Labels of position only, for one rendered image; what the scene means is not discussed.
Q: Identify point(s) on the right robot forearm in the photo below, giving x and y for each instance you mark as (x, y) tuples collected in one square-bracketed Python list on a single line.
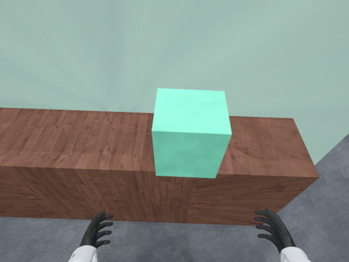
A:
[(293, 254)]

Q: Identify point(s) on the right robot hand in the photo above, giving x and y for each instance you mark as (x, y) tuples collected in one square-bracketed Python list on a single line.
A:
[(280, 235)]

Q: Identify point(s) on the pedestal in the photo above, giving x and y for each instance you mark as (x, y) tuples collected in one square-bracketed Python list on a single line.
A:
[(73, 164)]

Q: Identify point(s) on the left robot forearm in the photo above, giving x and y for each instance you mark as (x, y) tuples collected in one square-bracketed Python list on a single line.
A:
[(84, 254)]

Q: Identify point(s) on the left robot hand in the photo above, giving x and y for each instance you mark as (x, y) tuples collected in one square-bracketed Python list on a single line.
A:
[(91, 235)]

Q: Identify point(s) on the carton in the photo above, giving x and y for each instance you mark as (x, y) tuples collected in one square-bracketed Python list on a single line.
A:
[(191, 131)]

